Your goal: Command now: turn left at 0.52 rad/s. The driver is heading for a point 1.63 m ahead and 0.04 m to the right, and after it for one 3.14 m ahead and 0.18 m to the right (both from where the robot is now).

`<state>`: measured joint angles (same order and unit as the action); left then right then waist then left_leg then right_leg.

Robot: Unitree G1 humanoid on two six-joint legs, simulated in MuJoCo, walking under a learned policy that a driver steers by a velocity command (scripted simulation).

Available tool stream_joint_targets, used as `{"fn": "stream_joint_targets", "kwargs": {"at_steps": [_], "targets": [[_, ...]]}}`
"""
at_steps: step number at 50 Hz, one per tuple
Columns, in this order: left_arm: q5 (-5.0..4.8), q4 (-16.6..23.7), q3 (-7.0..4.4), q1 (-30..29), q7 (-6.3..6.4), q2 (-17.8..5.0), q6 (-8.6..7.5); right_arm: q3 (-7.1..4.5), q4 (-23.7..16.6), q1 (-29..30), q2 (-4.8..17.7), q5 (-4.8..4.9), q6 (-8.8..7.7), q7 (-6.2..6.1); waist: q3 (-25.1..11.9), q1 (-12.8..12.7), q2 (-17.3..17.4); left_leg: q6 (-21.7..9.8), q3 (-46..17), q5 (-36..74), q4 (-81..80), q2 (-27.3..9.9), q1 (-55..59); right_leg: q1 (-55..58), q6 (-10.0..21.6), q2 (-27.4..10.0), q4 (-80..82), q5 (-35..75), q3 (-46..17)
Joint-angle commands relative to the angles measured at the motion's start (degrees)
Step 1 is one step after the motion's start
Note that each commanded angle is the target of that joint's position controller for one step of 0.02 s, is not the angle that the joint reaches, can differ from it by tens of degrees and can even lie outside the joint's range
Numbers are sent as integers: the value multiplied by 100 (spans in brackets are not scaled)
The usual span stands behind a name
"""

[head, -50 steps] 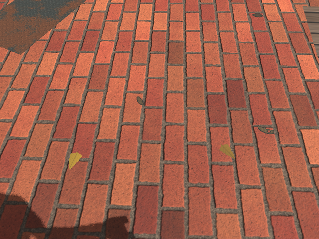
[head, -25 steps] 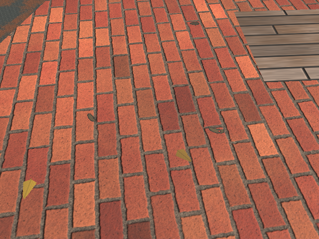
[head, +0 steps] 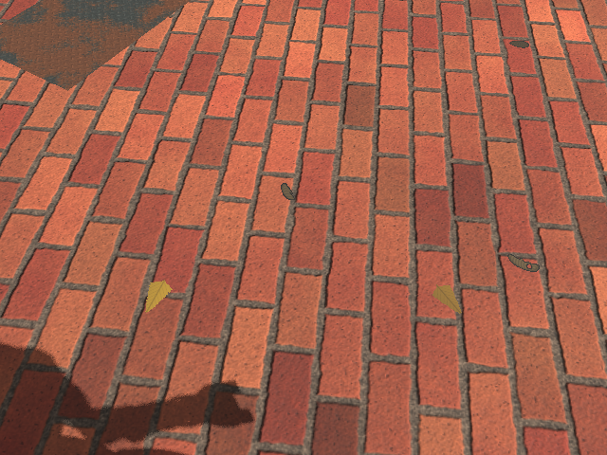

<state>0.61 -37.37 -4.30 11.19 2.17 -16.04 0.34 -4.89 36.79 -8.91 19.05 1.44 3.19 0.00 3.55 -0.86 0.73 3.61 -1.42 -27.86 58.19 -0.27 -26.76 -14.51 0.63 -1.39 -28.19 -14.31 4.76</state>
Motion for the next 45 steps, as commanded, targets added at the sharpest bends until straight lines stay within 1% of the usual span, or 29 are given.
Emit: {"fn": "stream_joint_targets", "kwargs": {"at_steps": [1, 3, 5, 6, 7, 8, 9, 10, 11, 12, 15, 16, 18, 20, 24, 28, 30, 32, 33, 34, 35, 36, 37, 38, 39, 40, 41, 43, 45], "targets": [[-28, 411, -295, -334, 23, -1046, 17, 15, -567, 194, 199, 20, -46, 106, -715, -55, -939, 33, 240, 191, -830, -223, 188, 639, 1164, -1362, 717, 2527, -761], [-112, 348, -322, -245, -8, -1120, 49, -39, -592, 49, 342, 32, -37, 149, -875, -42, -992, -66, 426, 522, -1575, -132, 530, 775, 1107, -1502, 513, 2466, -703], [-230, 286, -299, -246, -33, -1047, 44, -117, -463, -404, 408, -12, -17, 134, -942, 191, -824, -324, 668, 1447, -2775, 136, 1322, 476, 758, -1397, -14, 1809, -408], [-194, 148, -247, 81, -64, -827, 21, -206, -443, -580, 640, -48, -23, 68, -850, 184, -250, -541, 209, 2227, -3362, 54, 1937, -120, 326, -1109, -743, 922, -6], [135, 333, -115, 123, -96, -428, 23, -377, -611, -731, 1418, -70, -63, -45, -788, 31, 1631, -1242, -2148, 4498, -3592, -1568, 2831, -1875, -347, -358, -2659, -1973, 472], [103, 591, -136, -605, -37, -600, -11, -341, -744, -721, 1511, -331, -209, 25, -1027, 447, 1473, -2374, -3182, 4732, -3784, -2294, 2284, -2437, -478, 184, -3787, -2713, -552], [-31, 574, -189, -781, 7, -776, 7, -280, -704, -620, 1286, -380, -327, 66, -911, 463, 865, -2330, -2781, 4068, -3901, -2039, 2152, -2515, -432, 63, -4187, -2347, -866], [-67, 471, -213, -666, 39, -826, 35, -208, -643, -346, 1063, -282, -383, 45, -715, 257, 675, -1991, -2280, 3591, -3872, -1724, 2019, -2524, -374, -50, -4121, -1791, -907], [-29, 300, -235, -514, 84, -829, 60, -140, -651, -104, 833, -170, -373, 0, -704, 148, 462, -1713, -1978, 3314, -3818, -1458, 2013, -2452, -398, -135, -3971, -1364, -932], [0, 230, -243, -393, 93, -831, 81, -69, -647, 67, 704, -106, -354, -40, -712, 57, 547, -1623, -1729, 3572, -3796, -1298, 1867, -2240, -462, -118, -3941, -1027, -890], [-79, 73, -183, -208, 28, -642, 83, 46, -582, 37, 490, -181, -337, -120, -959, 13, 597, -1621, -1346, 3919, -3794, -1088, 1891, -1749, -589, -21, -3777, -532, -793], [-84, 61, -148, -217, 7, -587, 76, 59, -522, -83, 447, -167, -338, -137, -1025, 61, 563, -1609, -1324, 3163, -3909, -1014, 2012, -1718, -597, -56, -3369, -389, -762], [-105, 119, -93, -454, -58, -538, 29, 29, -396, -383, 539, -116, -336, -152, -841, 291, 755, -1626, -1635, 921, -4326, -992, 2150, -1797, -558, -66, -2587, -271, -661], [-146, 180, -81, -653, -125, -598, -63, 16, -310, -479, 626, -147, -358, -149, -506, 398, 927, -1678, -2015, 80, -4628, -1149, 2112, -1803, -475, -85, -1975, -374, -664], [-192, 104, -31, -644, -228, -597, -255, -27, -144, -608, 772, -152, -469, -98, -240, 531, 702, -1716, -1973, -82, -4788, -1365, 2124, -1627, -243, -169, -1277, -437, -558], [-234, 99, 38, -564, -313, -535, -362, -51, -11, -637, 823, -96, -579, -18, -79, 512, 588, -1711, -1753, -162, -4881, -1444, 1977, -1362, 51, -174, -872, -546, -450], [-250, 81, 64, -455, -351, -526, -389, -64, 29, -573, 837, -51, -600, 23, -91, 413, 506, -1665, -1526, -56, -4847, -1443, 1852, -1017, 195, -139, -576, -414, -369], [-228, -52, 73, -99, -371, -499, -405, -64, 44, -404, 807, -5, -593, 55, -193, 147, 351, -1506, -1090, 32, -4553, -1281, 1479, -214, 325, 10, -76, 16, -150], [-225, -174, 50, 213, -359, -533, -399, -36, 55, -394, 712, -25, -598, 67, -286, 3, 280, -1390, -853, 113, -4238, -1133, 1206, 308, 377, 128, 28, -8, -87], [-264, -313, -10, 721, -321, -669, -392, 33, 40, -342, 507, -87, -623, 74, -455, -211, 155, -1196, -521, 385, -3620, -918, 803, 1005, 495, 64, 72, -140, -309], [-270, -407, -131, 1403, -264, -1101, -399, 161, -122, -95, 130, -203, -684, 92, -639, -454, -811, -755, 234, 797, -1784, -325, 43, 1756, 856, -855, 721, -494, -1762], [-206, -378, -295, 1705, -320, -1775, -445, 156, -533, 141, 158, -192, -830, 80, -558, -467, -1903, -389, 348, -247, -169, 457, -1842, 2450, 1853, -1860, 1578, -1626, -4480], [-165, -302, -193, 1562, -345, -1361, -504, 67, -486, 159, 559, -38, -946, 94, -360, -467, -1200, -426, -238, -372, 573, 112, -2443, 2484, 1990, -2020, 1749, -1992, -4680], [-127, -213, -113, 1351, -337, -1086, -537, 41, -438, 124, 653, 32, -1012, 148, -144, -354, -975, -496, -354, 220, 701, -105, -2621, 2411, 1816, -1775, 1703, -1693, -4160], [-110, -130, -78, 1210, -331, -968, -539, 54, -360, 124, 595, -43, -1045, 161, -114, -292, -667, -495, -304, 657, 590, -227, -2558, 2283, 1655, -1517, 1668, -1117, -3632], [-132, -99, -54, 1090, -319, -925, -503, 38, -380, 220, 604, -166, -1067, 167, -41, -225, -438, -441, -275, 982, 278, -297, -2472, 2123, 1546, -1374, 1661, -389, -3299], [-132, -63, -15, 1044, -288, -854, -472, 30, -389, 261, 547, -224, -1065, 182, -82, -144, -443, -376, -257, 1245, -17, -335, -2161, 1894, 1443, -1192, 1689, 218, -2952], [-148, -64, -21, 1040, -208, -897, -424, 81, -375, 338, 349, -228, -1033, 205, -120, -98, -534, -172, -59, 1630, -549, -203, -1773, 1545, 1385, -948, 1736, 1155, -2462], [-160, -103, -49, 1062, -120, -977, -383, 152, -426, 666, 172, -200, -1004, 193, -37, -161, -541, -34, 44, 2189, -1378, -57, -1339, 1081, 1252, -692, 1729, 1502, -2052]]}}
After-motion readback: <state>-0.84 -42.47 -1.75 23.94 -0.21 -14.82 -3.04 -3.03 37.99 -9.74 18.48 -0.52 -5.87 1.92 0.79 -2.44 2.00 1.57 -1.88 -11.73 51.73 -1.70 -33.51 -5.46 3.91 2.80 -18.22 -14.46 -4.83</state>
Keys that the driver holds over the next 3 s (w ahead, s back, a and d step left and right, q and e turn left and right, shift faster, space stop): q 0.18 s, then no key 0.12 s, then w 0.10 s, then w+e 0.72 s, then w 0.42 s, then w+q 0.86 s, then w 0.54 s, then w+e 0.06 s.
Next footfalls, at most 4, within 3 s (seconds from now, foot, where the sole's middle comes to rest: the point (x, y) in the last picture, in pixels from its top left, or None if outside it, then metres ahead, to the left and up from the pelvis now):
0.12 left None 0.03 0.14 -0.77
0.68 right None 0.12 -0.08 -0.77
1.12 left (263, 447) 0.47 0.12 -0.77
1.62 right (406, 363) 0.66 -0.20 -0.77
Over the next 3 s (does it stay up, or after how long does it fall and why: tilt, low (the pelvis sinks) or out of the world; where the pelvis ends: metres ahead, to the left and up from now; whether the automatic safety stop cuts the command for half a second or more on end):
stays up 1.29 -0.05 0.01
